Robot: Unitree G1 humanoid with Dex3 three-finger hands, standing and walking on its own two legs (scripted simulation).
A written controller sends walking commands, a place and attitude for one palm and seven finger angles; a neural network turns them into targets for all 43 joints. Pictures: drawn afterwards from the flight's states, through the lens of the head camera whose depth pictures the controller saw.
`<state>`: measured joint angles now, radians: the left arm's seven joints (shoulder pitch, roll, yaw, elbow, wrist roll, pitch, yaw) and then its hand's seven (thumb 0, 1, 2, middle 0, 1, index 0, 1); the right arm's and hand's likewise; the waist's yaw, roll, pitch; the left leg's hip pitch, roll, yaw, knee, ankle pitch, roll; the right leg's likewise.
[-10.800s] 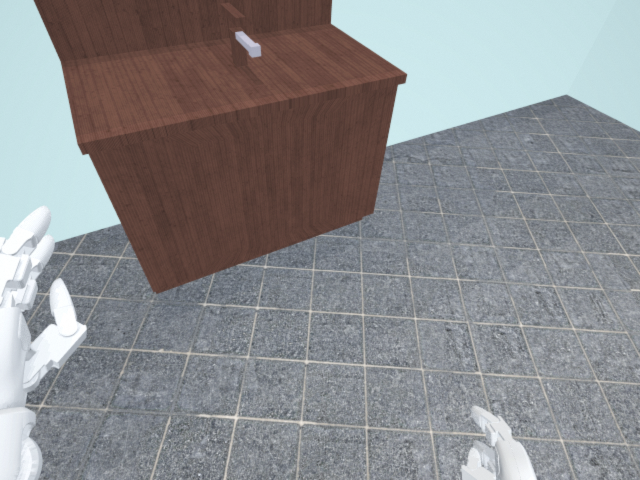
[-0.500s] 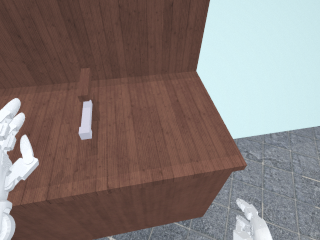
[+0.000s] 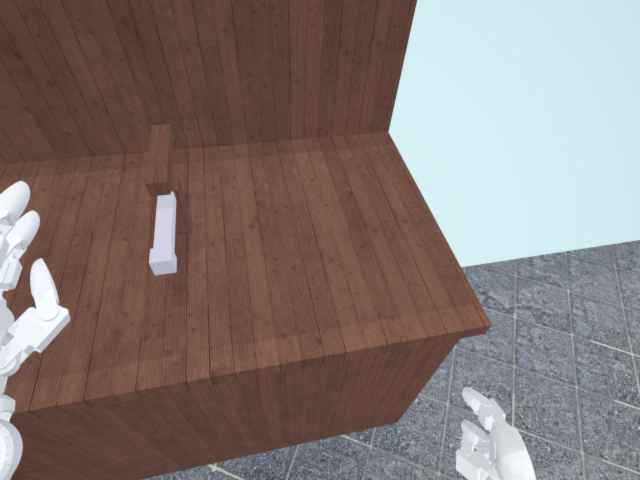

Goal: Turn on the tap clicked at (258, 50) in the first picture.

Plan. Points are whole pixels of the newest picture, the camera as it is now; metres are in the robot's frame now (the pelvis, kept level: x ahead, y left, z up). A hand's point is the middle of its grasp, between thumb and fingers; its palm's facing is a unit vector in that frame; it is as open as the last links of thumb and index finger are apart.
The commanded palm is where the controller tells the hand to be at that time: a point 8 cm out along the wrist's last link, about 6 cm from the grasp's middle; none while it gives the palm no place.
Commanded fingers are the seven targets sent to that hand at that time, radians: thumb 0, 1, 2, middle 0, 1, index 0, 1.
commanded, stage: shuffle to correct the standing spot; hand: left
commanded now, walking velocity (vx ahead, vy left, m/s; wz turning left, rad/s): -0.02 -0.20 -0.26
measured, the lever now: (163, 260) +0.36 +0.26 +0.04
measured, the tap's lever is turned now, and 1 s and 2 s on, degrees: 0 0 0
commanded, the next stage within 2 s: come to a stop and stand still in 0.40 s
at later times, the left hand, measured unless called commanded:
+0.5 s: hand (164, 305) +0.23 +0.17 +0.17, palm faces +0.27 -0.87 -0.41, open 7.4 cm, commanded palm +0.18 +0.22 +0.18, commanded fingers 0.00 0.90 0.90 -0.20 -0.30 -0.20 -0.30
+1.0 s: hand (150, 280) +0.27 +0.21 +0.13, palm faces +0.21 -0.91 -0.36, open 7.5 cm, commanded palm +0.21 +0.26 +0.18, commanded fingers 0.00 0.90 0.90 -0.20 -0.30 -0.20 -0.30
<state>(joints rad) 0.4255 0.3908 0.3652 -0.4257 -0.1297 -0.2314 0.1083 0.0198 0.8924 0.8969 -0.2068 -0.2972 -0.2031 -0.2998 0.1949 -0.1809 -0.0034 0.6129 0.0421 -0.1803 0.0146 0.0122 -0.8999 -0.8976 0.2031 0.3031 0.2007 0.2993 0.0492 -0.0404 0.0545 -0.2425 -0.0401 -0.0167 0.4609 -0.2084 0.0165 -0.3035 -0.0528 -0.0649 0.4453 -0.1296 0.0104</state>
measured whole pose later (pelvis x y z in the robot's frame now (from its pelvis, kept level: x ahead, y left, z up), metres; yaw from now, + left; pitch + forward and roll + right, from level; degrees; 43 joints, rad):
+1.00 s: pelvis +0.02 +0.00 +0.00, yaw -6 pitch -1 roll +0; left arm 0.41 0.35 0.31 -0.38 -0.04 -0.22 0.06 0.02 0.89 0.90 -0.21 -0.30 -0.21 -0.30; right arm 0.25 -0.18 0.03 0.59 0.03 -0.18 0.00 0.01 -0.90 -0.90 0.20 0.30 0.20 0.30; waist 0.01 -0.04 0.06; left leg -0.19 0.00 0.06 0.48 -0.28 0.02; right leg -0.28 0.01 0.02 0.45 -0.15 0.00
